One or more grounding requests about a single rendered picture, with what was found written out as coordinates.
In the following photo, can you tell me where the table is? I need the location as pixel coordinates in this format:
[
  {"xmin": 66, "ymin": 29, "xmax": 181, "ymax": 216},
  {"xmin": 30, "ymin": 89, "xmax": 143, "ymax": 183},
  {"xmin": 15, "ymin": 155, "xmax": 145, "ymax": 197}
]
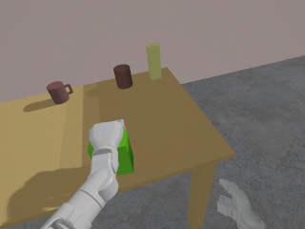
[{"xmin": 0, "ymin": 67, "xmax": 235, "ymax": 229}]

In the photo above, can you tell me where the robot left hand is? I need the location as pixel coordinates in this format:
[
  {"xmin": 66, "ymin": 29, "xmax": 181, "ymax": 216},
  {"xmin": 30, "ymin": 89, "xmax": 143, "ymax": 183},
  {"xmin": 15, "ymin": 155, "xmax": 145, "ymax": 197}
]
[{"xmin": 89, "ymin": 119, "xmax": 126, "ymax": 167}]

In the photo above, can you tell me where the robot left forearm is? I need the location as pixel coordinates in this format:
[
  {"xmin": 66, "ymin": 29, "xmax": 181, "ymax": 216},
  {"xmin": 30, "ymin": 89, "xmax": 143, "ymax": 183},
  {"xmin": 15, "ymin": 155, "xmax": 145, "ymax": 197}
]
[{"xmin": 40, "ymin": 145, "xmax": 118, "ymax": 229}]

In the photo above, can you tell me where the robot right hand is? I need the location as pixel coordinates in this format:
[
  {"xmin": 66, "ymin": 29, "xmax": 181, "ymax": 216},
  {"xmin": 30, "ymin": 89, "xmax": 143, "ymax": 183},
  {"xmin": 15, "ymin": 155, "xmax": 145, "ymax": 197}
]
[{"xmin": 216, "ymin": 178, "xmax": 253, "ymax": 223}]

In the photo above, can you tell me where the sponge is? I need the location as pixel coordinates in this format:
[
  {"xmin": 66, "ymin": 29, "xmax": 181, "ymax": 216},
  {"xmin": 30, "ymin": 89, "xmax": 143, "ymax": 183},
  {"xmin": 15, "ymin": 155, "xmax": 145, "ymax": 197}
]
[{"xmin": 87, "ymin": 130, "xmax": 134, "ymax": 176}]

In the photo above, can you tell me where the robot right forearm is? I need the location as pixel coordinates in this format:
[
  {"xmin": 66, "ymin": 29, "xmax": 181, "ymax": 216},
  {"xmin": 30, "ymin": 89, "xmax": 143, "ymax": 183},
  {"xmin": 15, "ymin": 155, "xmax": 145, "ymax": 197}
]
[{"xmin": 236, "ymin": 209, "xmax": 267, "ymax": 229}]

